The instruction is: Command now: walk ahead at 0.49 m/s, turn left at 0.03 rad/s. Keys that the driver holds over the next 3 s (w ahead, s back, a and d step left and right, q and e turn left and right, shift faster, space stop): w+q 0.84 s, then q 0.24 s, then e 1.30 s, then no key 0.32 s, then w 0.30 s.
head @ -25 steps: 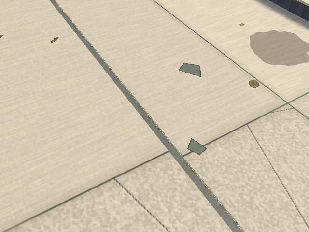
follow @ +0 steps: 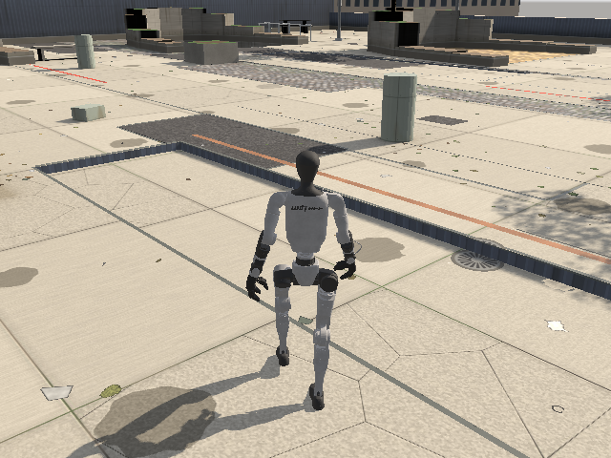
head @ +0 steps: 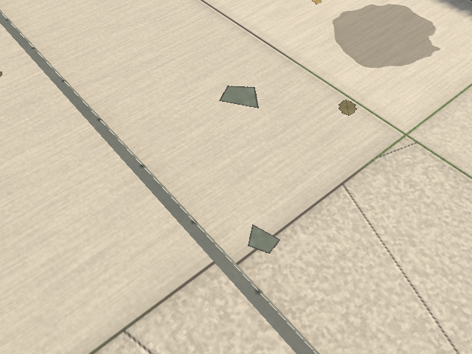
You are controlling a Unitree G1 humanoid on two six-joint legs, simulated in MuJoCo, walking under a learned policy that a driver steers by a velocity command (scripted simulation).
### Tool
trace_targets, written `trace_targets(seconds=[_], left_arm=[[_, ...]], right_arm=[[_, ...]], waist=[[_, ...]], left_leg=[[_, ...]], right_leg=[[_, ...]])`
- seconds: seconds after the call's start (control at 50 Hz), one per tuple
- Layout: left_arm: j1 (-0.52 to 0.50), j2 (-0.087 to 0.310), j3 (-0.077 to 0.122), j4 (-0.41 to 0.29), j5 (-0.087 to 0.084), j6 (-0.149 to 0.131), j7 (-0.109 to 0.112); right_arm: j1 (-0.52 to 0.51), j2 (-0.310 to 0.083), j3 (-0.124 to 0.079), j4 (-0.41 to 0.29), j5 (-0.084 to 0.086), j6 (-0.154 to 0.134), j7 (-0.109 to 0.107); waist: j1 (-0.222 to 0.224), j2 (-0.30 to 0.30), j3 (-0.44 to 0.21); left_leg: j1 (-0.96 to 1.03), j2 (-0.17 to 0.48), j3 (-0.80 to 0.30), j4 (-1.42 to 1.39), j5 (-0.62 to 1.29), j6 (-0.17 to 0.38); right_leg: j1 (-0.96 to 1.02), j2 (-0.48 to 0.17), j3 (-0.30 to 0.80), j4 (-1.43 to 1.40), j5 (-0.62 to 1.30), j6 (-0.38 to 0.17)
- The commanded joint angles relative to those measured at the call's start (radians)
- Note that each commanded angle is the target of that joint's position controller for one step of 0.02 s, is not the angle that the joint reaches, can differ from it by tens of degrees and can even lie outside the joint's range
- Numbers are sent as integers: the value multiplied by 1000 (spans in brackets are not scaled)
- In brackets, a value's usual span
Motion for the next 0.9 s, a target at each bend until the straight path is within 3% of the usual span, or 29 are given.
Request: trace_targets(seconds=[0.02, 0.06, 0.08, 0.1, 0.12, 0.14, 0.16, 0.18, 0.2, 0.22, 0.24, 0.28, 0.32, 0.38, 0.42, 0.48, 0.52, 0.54, 0.56, 0.58, 0.6, 0.62, 0.64, 0.66, 0.68, 0.7, 0.74, 0.8, 0.9], left_arm=[[40, 141, 23, -15, 10, -15, 14], [7, 169, 27, -10, 19, -17, 25], [-5, 184, 31, -7, 30, -13, 30], [-20, 196, 35, -6, 38, -4, 32], [-28, 197, 33, -14, 35, -2, 30], [61, 113, 14, -44, 11, -7, 19], [47, 124, 16, -53, 19, -17, 5], [-47, 145, 14, -82, 34, -25, 3], [-115, 160, 13, -97, 32, -37, -5], [-141, 150, 11, -105, 32, -37, -7], [-140, 140, 7, -115, 42, -21, -7], [-118, 109, -5, -116, 51, 10, -10], [-166, 94, -14, -140, 48, 21, -13], [-314, 80, -26, -195, 45, 25, -14], [-340, 72, -30, -205, 43, 21, -19], [-400, 106, -21, -234, 29, 12, -13], [-439, 104, -26, -259, 26, 4, -12], [-428, 109, -26, -262, 22, -3, -11], [-313, 120, -23, -233, 24, -12, -12], [-206, 143, -9, -206, 15, -24, -6], [-76, 186, 9, -181, 25, -40, 4], [34, 269, 26, -184, 36, -40, 23], [-22, 320, 45, -198, 28, -21, 27], [-83, 201, 28, -214, 32, -12, 22], [-104, 134, 10, -223, 27, -13, 14], [-125, 113, 4, -218, 33, -17, 6], [-113, 109, 5, -192, 19, -34, 3], [-49, 117, 14, -160, 1, -51, -7], [-16, 107, 13, -130, 5, -35, 1]], right_arm=[[-120, -67, -4, -90, 13, -18, 2], [-26, -94, -14, -60, 18, -19, -7], [76, -115, -23, -26, 21, -19, -16], [221, -131, -34, 24, 21, -22, -25], [366, -160, -48, 63, 7, -26, -36], [461, -280, -82, 69, -12, -24, -46], [393, -238, -78, 76, 24, -9, -36], [272, -210, -73, 50, 39, -10, -31], [211, -157, -63, 33, 35, -10, -28], [197, -131, -55, 39, 29, -12, -30], [198, -118, -50, 50, 31, -18, -35], [208, -130, -50, 58, 32, -34, -37], [225, -159, -60, 61, 33, -39, -39], [262, -177, -69, 60, 36, -34, -39], [280, -185, -74, 53, 31, -31, -39], [322, -176, -72, 49, 25, -24, -41], [330, -187, -75, 33, 11, -15, -46], [323, -190, -77, 24, 5, -11, -50], [264, -194, -75, -8, 5, -9, -57], [214, -196, -72, -26, 9, -18, -56], [191, -176, -65, -32, 20, -30, -51], [255, -69, -36, -52, 25, -41, -46], [367, -92, -37, -79, 41, -41, -45], [308, -173, -47, -35, 19, -23, -58], [227, -170, -46, -46, 8, -18, -50], [197, -149, -44, -55, 8, -12, -41], [189, -127, -41, -67, -5, 14, -18], [153, -113, -41, -94, -1, 32, 3], [12, -63, -22, -142, -2, 34, 13]], waist=[[5, -109, 59], [-46, -118, 13], [-90, -123, -39], [-149, -112, -107], [-215, -73, -174], [-177, 134, -288], [-131, 183, -309], [-99, 64, -146], [-90, -21, -67], [-60, -66, -8], [-30, -68, 9], [-4, -42, -9], [-8, -19, -1], [-55, -13, 24], [-72, -2, -29], [-105, 5, -44], [-125, 33, -35], [-119, 39, -33], [-57, 41, -55], [6, 8, -67], [83, -67, -135], [82, -231, -266], [-9, -417, -304], [-6, -145, -151], [5, -24, -81], [-13, -7, -39], [-39, -96, -12], [-43, -121, -38], [-25, -120, 20]], left_leg=[[85, -42, 29, -119, 30, 59], [216, -103, 36, -139, -46, 102], [303, -138, 31, -142, -105, 120], [437, -169, 34, -179, -134, 138], [644, -111, -38, -216, -158, 173], [926, 171, -485, -217, -225, 320], [982, 264, -892, -417, -278, 408], [848, 236, -773, -445, -380, 382], [704, 210, -655, -469, -338, 357], [587, 166, -572, -492, -249, 325], [504, 124, -508, -504, -174, 299], [431, 72, -419, -516, -62, 284], [383, 35, -370, -539, -45, 283], [377, -14, -339, -546, -5, 243], [405, -31, -320, -483, 176, 210], [514, -41, -352, -397, 208, 201], [575, -20, -398, -343, 243, 209], [589, -12, -422, -310, 251, 206], [521, 17, -449, -281, 315, 196], [479, -17, -456, -178, 308, 173], [419, -77, -393, 29, 237, 141], [296, -147, -262, 321, -249, 104], [47, -227, -171, 478, -535, 81], [-55, -131, -178, 580, -437, 73], [-36, -106, -177, 582, -353, 60], [-22, -75, -174, 562, -311, 46], [-6, -28, -158, 529, -272, 32], [-50, -25, -137, 526, -183, 25], [-107, -22, -59, 354, -46, 16]], right_leg=[[-22, -302, 28, -30, 777, -40], [28, -313, -12, 64, 1032, -16], [58, -312, -32, 183, 1140, -5], [50, -298, -58, 370, 1160, 3], [-82, -270, -92, 616, 986, 10], [-405, -136, -140, 1045, 456, 61], [-671, 5, -50, 1224, -195, 76], [-764, -86, 30, 1220, -112, 59], [-748, -134, 22, 1152, -32, 57], [-708, -165, 16, 1077, -13, 61], [-656, -186, 14, 1014, -12, 77], [-589, -196, -10, 919, -11, 111], [-589, -200, -42, 816, 41, 139], [-607, -186, -76, 632, 198, 172], [-561, -153, -102, 636, 334, 173], [-621, -138, -77, 561, 348, 166], [-639, -119, -70, 500, 274, 162], [-614, -112, -59, 461, 236, 157], [-463, -88, -68, 445, 74, 138], [-329, -85, -50, 341, 73, 120], [-147, -148, 8, 253, 99, 91], [45, -448, 316, 185, -130, 43], [137, -571, 765, 47, -179, -78], [37, -544, 665, 69, -190, -98], [-56, -500, 502, 73, -77, -94], [-126, -461, 381, 52, 67, -73], [-185, -393, 205, 27, 257, -39], [-137, -365, 53, 19, 513, -20], [-133, -325, -139, 23, 740, -2]])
